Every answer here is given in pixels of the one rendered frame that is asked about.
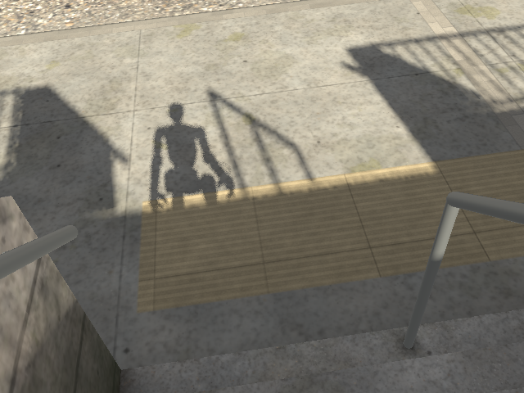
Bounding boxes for stairs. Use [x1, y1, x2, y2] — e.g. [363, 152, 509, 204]
[120, 309, 524, 393]

